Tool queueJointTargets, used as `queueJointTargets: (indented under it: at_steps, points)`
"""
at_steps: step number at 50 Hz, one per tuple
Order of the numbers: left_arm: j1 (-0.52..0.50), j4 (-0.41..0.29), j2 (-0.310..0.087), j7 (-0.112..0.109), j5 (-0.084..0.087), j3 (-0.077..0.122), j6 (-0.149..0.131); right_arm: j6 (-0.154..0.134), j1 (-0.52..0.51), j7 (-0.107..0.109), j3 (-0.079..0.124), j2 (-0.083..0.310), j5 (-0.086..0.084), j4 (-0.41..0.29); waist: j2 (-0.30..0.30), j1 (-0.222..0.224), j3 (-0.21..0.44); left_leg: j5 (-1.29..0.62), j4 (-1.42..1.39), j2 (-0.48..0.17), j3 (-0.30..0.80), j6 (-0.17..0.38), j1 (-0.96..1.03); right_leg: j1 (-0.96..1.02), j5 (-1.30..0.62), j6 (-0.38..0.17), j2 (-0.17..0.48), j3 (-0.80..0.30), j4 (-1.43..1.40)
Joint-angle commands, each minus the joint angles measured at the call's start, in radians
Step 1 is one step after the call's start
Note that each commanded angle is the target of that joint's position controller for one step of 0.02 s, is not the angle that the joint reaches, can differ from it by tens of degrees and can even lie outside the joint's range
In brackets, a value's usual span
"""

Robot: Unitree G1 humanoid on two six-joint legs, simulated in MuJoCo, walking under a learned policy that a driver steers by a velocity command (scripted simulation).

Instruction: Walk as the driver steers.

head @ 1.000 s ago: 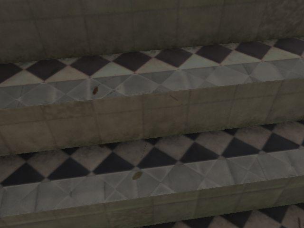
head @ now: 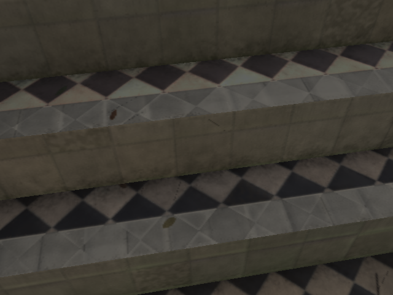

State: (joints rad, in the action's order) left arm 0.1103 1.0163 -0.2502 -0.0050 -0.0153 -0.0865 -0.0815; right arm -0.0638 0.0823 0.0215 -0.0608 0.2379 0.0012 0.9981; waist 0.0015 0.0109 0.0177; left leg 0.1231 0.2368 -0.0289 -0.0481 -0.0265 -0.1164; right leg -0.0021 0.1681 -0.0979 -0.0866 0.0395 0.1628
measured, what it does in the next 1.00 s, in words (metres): stands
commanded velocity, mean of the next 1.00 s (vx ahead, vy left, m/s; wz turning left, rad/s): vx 0.50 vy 0.00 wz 0.00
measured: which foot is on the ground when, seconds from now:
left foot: down 0.00-1.00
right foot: down 0.00-1.00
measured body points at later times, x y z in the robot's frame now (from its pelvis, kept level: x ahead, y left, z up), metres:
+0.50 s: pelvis +0.00 -0.01 +0.00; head +0.00 -0.01 +0.45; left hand +0.12 +0.24 -0.13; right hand +0.14 -0.25 -0.13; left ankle +0.00 +0.14 -0.75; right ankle -0.05 -0.05 -0.75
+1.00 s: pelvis +0.01 +0.00 +0.00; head +0.01 -0.01 +0.45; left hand +0.13 +0.24 -0.13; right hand +0.14 -0.25 -0.13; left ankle +0.00 +0.14 -0.75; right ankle -0.05 -0.05 -0.75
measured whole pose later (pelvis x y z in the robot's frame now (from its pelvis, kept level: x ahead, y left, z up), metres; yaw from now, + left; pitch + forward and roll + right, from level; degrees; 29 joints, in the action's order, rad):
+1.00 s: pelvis +0.01 +0.00 +0.00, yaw -1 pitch +0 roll +1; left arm 0.11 1.02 -0.26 -0.01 -0.01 -0.09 -0.08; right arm -0.06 0.09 0.02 -0.07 0.25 0.00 0.99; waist 0.00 0.01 0.02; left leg 0.14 0.25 -0.04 -0.04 -0.04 -0.11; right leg 0.01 0.17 -0.10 -0.10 0.02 0.16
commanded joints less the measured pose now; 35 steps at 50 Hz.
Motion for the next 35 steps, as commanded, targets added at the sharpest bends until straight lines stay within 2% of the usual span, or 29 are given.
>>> queueJointTargets:
  at_steps: [1, 35]
  points:
    - [-0.04, -0.048, -0.116, -0.003, 0.001, 0.021, -0.011, -0.012, -0.054, 0.003, 0.017, 0.101, -0.001, -0.053, -0.008, 0.0, 0.044, -0.131, 0.001, -0.116, 0.112, 0.024, 0.04, -0.022, -0.339, 0.054, 0.227, -0.139, -0.003]
    - [-0.039, -0.045, -0.131, -0.004, 0.004, 0.021, -0.008, -0.008, -0.048, 0.006, 0.013, 0.112, -0.001, -0.057, -0.005, -0.002, 0.046, -0.139, 0.015, -0.118, 0.107, 0.016, 0.043, -0.008, -0.401, 0.054, 0.223, -0.147, 0.003]
Keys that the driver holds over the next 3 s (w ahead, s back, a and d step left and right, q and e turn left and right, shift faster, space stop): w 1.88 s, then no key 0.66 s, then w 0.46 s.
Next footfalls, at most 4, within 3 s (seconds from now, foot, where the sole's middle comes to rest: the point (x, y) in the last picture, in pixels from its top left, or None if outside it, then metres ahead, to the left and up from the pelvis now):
none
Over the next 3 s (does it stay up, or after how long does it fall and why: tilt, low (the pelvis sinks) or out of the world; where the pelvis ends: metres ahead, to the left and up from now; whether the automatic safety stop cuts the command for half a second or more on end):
stays up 0.01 0.00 0.00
